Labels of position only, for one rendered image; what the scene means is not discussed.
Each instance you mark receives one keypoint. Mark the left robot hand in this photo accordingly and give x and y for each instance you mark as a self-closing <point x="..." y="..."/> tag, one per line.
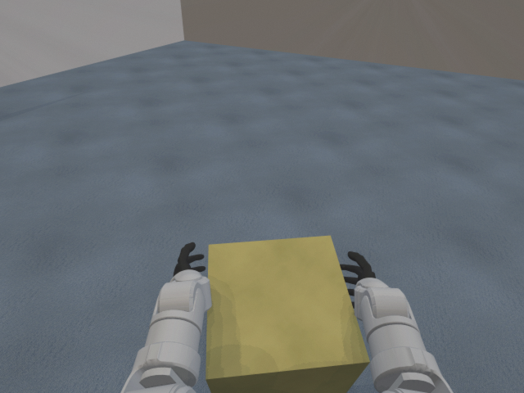
<point x="184" y="259"/>

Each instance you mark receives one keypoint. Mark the right robot hand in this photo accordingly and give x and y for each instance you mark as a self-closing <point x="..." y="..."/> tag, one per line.
<point x="364" y="271"/>

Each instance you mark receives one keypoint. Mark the robot right forearm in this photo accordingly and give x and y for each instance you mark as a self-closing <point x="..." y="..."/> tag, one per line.
<point x="399" y="357"/>

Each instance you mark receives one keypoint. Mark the robot left forearm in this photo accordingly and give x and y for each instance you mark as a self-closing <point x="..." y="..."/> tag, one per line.
<point x="170" y="354"/>

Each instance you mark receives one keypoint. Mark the carton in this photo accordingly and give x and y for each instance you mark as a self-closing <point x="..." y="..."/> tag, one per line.
<point x="281" y="319"/>

